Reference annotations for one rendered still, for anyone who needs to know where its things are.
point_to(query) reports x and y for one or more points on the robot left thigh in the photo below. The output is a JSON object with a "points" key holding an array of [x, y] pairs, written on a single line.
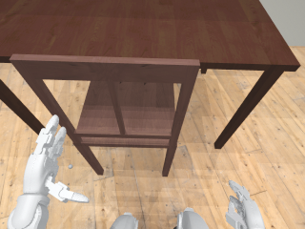
{"points": [[125, 222]]}

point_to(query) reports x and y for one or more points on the robot thigh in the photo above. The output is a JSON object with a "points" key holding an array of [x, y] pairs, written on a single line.
{"points": [[190, 220], [125, 222]]}

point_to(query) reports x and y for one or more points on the left robot forearm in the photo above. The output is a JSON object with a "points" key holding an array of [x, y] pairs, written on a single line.
{"points": [[31, 212]]}

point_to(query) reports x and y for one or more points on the chair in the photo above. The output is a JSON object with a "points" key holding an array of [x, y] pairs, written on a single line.
{"points": [[129, 102]]}

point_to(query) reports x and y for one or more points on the robot left hand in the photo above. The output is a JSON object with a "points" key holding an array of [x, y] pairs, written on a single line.
{"points": [[43, 161]]}

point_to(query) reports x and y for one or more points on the robot right thigh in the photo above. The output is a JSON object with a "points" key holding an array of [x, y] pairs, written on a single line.
{"points": [[190, 220]]}

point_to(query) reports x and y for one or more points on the robot right hand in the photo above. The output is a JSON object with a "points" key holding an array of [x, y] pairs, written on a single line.
{"points": [[247, 214]]}

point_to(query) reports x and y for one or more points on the table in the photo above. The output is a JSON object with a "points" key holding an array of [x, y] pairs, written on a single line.
{"points": [[222, 34]]}

